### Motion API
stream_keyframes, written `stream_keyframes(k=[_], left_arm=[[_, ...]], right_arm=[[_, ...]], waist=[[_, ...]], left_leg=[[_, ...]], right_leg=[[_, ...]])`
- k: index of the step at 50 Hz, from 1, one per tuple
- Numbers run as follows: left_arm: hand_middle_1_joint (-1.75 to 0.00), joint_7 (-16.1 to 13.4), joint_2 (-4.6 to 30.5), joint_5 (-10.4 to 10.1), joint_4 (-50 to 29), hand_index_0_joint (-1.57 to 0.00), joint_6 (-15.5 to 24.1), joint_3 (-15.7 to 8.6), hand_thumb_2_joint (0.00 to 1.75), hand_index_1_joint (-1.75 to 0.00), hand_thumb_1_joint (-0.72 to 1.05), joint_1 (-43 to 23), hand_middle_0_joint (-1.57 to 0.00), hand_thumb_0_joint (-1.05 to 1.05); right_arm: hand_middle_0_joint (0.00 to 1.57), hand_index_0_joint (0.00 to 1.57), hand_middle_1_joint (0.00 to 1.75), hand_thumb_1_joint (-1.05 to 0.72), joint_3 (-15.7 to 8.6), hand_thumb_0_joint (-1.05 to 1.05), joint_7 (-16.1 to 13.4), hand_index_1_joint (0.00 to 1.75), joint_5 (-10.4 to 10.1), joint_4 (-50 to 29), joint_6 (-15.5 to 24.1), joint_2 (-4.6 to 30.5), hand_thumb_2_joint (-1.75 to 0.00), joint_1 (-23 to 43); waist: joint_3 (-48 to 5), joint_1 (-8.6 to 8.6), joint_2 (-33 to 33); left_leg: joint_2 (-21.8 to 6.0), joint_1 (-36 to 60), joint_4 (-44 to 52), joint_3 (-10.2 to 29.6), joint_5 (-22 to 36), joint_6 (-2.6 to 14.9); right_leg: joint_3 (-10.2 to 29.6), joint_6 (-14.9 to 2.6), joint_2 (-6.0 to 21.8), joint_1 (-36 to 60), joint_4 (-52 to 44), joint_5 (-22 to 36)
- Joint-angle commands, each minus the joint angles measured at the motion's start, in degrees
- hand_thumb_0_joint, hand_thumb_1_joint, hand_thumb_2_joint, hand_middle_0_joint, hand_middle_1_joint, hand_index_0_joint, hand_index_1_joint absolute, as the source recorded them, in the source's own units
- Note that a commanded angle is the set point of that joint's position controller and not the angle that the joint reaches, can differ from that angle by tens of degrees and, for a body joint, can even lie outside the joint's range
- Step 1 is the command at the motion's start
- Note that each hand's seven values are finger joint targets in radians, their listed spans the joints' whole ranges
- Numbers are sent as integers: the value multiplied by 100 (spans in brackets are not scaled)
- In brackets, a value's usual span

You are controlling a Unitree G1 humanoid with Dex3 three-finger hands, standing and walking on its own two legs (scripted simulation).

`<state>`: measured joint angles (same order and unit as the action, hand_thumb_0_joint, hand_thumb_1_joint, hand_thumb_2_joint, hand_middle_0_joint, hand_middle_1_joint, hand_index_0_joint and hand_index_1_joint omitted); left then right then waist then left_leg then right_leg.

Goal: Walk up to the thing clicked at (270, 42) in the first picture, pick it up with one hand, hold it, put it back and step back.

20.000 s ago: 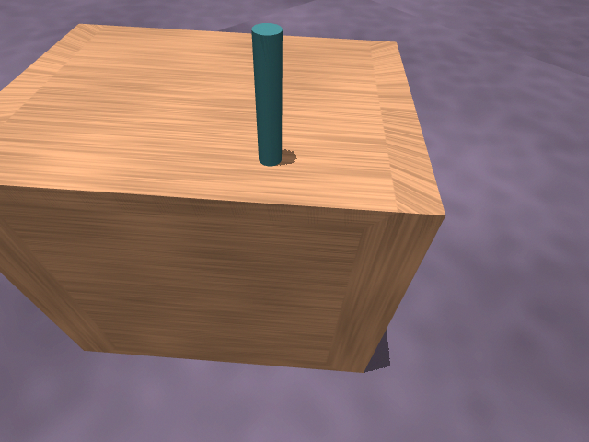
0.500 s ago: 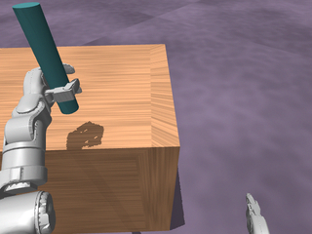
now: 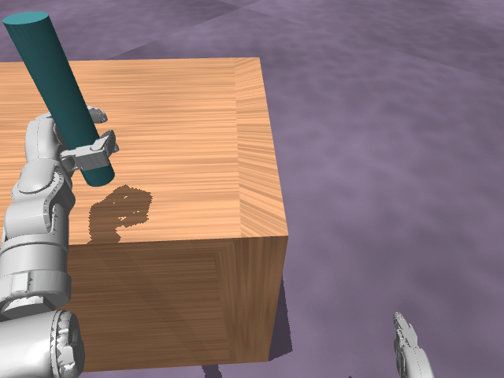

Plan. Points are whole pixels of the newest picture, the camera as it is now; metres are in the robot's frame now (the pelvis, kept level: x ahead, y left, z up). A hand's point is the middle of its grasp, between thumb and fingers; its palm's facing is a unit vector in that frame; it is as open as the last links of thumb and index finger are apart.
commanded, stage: crouch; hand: left
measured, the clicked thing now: (70, 113) +0.41 +0.25 +0.23
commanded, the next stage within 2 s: lower in 0.08 s
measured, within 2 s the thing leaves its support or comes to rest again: rests again in 0.96 s
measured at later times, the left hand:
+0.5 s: hand (104, 163) +0.42 +0.24 +0.13, palm faces +0.30 -0.95 -0.02, open 5.8 cm
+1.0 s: hand (108, 175) +0.43 +0.24 +0.10, palm faces +0.28 -0.96 -0.02, open 5.8 cm
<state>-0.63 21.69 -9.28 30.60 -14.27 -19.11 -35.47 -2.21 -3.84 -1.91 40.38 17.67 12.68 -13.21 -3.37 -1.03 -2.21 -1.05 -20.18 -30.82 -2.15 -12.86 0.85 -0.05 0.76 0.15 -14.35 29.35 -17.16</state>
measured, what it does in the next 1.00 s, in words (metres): stands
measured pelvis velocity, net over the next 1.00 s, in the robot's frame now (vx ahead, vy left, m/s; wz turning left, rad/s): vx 0.00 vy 0.00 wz -0.01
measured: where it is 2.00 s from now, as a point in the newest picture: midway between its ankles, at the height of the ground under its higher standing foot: outside the picture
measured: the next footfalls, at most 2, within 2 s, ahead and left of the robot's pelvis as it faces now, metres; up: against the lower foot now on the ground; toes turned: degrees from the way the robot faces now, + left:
none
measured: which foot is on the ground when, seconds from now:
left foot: down 0.00-1.00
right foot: down 0.00-1.00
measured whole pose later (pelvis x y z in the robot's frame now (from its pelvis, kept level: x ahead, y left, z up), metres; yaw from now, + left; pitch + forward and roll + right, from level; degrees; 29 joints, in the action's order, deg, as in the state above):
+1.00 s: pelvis +0.00 +0.00 +0.00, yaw +0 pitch +7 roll -1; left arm 1.4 22.8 -9.2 45.2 6.0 -19.1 -32.7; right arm -0.8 -3.5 -1.4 37.2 8.2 12.0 -11.5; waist -3.6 -2.9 -0.7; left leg -1.8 -26.5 -34.1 -1.9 -14.2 0.8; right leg -0.2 0.7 -0.6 -20.1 31.3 -17.8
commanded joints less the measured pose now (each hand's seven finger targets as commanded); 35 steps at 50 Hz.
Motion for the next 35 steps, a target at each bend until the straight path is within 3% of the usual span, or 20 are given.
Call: stream_keyframes(k=[1, 2, 3, 4, 5, 10, 12, 13, 14, 15, 18, 21, 23, 24, 25, 26, 28, 31, 33, 35], left_arm=[[-150, 0, 1559, -75, -1817, -143, 813, -272, 139, -150, 53, -3379, -141, 0], [-149, -19, 1761, -79, -1978, -142, 864, -361, 139, -149, 53, -3536, -141, 0], [-150, -25, 1764, -52, -1787, -144, 873, -364, 140, -151, 50, -3409, -142, 0], [-150, 10, 1362, -44, -1392, -143, 850, -111, 140, -150, 54, -3143, -141, 0], [-151, 5, 1676, -50, -1784, -144, 918, -282, 142, -151, 55, -3331, -142, 0], [-151, 31, 1755, -27, -1469, -145, 976, -311, 138, -151, 57, -3325, -144, 0], [-152, 48, 1552, -69, -923, -146, 936, -329, 138, -152, 55, -2865, -144, 0], [-151, 81, 1451, -85, -723, -146, 968, -305, 138, -151, 56, -2704, -145, 0], [-152, 102, 1289, -112, -229, -146, 967, -278, 138, -152, 53, -2287, -145, 0], [-152, 125, 1301, -88, -452, -146, 1052, -183, 138, -152, 54, -2447, -145, 0], [-151, 116, 1599, -31, -504, -146, 1269, -318, 139, -151, 59, -2747, -144, 0], [-149, 84, 1907, -64, -872, -143, 1564, -475, 135, -148, 59, -3135, -141, 0], [-149, 73, 1904, -83, -1154, -142, 1762, -471, 136, -148, 59, -3289, -140, 0], [-148, 85, 1757, -65, -1029, -140, 1833, -330, 135, -147, 56, -3296, -138, 0], [-148, 55, 1884, -58, -1360, -141, 1969, -404, 136, -148, 58, -3523, -139, 0], [-149, 56, 1703, -33, -879, -142, 1988, -327, 136, -148, 55, -3212, -140, 0], [-151, 48, 1822, -30, -684, -143, 2127, -424, 138, -150, 55, -3098, -142, 0], [-152, 71, 1869, -20, -784, -145, 2240, -320, 140, -152, 60, -3260, -143, 0], [-152, 104, 1874, -37, -459, -145, 2226, -378, 141, -152, 60, -2867, -144, 0], [-153, 140, 1745, -56, -35, -146, 2219, -317, 142, -153, 61, -2536, -145, 0]], right_arm=[[5, 5, 5, 54, -191, 0, -73, 5, -5, -955, 320, 666, -6, 726], [5, 5, 5, 54, -327, 0, -99, 5, 5, -902, 313, 853, -6, 680], [5, 5, 5, 53, -271, 0, -107, 5, -2, -821, 270, 782, -6, 623], [5, 5, 5, 54, -83, 0, -85, 5, 3, -881, 280, 624, -6, 763], [5, 5, 5, 54, -211, 0, -102, 5, -8, -727, 249, 703, -6, 679], [5, 5, 5, 53, -295, 0, -101, 5, 10, -667, 150, 781, -6, 494], [5, 5, 5, 54, -220, 0, -59, 5, 6, -364, 90, 624, -6, 398], [5, 5, 5, 54, -63, 0, -19, 5, -9, -413, 93, 478, -5, 534], [5, 5, 5, 54, -153, 0, -7, 5, -9, -584, 84, 634, -6, 667], [5, 5, 5, 54, -226, 0, 1, 5, -10, -601, 75, 711, -5, 696], [5, 5, 5, 55, -140, 0, 41, 5, 0, -665, -42, 664, -5, 498], [5, 5, 5, 54, -488, 0, -18, 5, 14, -713, -88, 1089, -5, 601], [5, 5, 5, 54, -336, 0, -18, 5, 16, -777, -103, 919, -5, 587], [5, 5, 5, 53, -302, 0, -35, 5, 7, -1067, -95, 917, -6, 825], [5, 5, 5, 53, -212, 0, -46, 5, 15, -1028, -119, 797, -6, 899], [5, 5, 5, 53, -102, 0, -43, 5, 21, -1053, -140, 688, -6, 898], [5, 5, 5, 53, -188, 0, -72, 5, 35, -980, -213, 797, -6, 860], [5, 5, 5, 54, -96, 0, -88, 5, 42, -962, -320, 695, -5, 809], [5, 5, 5, 54, -98, 0, -85, 5, 36, -618, -408, 632, -5, 468], [5, 5, 5, 54, -353, 0, -88, 5, 33, -608, -449, 920, -5, 461]], waist=[[-2055, -20, -163], [-2160, -40, -238], [-2127, -46, -210], [-1920, -53, -91], [-2043, -40, -336], [-2017, -101, -379], [-1724, -95, -142], [-1402, -64, -74], [-1405, -102, 174], [-1381, -97, 105], [-1601, -112, -128], [-2039, -178, -148], [-2262, -170, -233], [-2522, -191, -179], [-2525, -126, -272], [-2446, -121, -154], [-2280, -98, -241], [-2361, -159, -500], [-2015, -206, -543], [-1760, -256, -454]], left_leg=[[-4, 1729, 186, 154, 1382, 38], [15, 1776, 155, 137, 1500, 51], [17, 1767, 149, 136, 1502, 55], [8, 1702, 152, 141, 1470, 53], [25, 1755, 166, 128, 1463, 48], [-26, 1864, 144, 175, 1800, 19], [-8, 1604, 131, 145, 1842, 76], [11, 1323, 183, 118, 1572, 83], [7, 1259, 191, 114, 1489, 104], [2, 1237, 224, 122, 1403, 94], [-2, 1387, 213, 116, 1332, 71], [-4, 1597, 144, 137, 1415, 73], [-5, 1690, 52, 144, 1561, 85], [-25, 1828, 24, 178, 1699, 92], [-14, 1786, -10, 176, 1699, 81], [-23, 1694, 1, 188, 1619, 87], [-23, 1497, 40, 170, 1365, 56], [-27, 1590, 14, 152, 1402, 48], [-28, 1428, 14, 132, 1383, 62], [-58, 1327, 39, 143, 1257, 51]], right_leg=[[-168, -82, -92, -239, -435, 1477], [-136, -74, -64, -190, -426, 1609], [-139, -68, -64, -201, -426, 1627], [-161, -70, -82, -266, -425, 1581], [-134, -79, -63, -270, -432, 1578], [-192, -105, -100, -289, -434, 1767], [-187, -65, -92, -287, -428, 1907], [-178, -60, -87, -300, -464, 1724], [-173, -50, -97, -290, -462, 1679], [-183, -66, -104, -345, -447, 1600], [-175, -87, -101, -477, -463, 1473], [-138, -66, -81, -425, -422, 1592], [-118, -53, -72, -370, -361, 1714], [-129, -56, -85, -342, -334, 1786], [-130, -53, -80, -330, -329, 1779], [-145, -65, -97, -324, -332, 1696], [-107, -89, -102, -316, -341, 1512], [-105, -103, -86, -406, -340, 1536], [-97, -95, -94, -522, -378, 1551], [-111, -120, -113, -674, -377, 1424]])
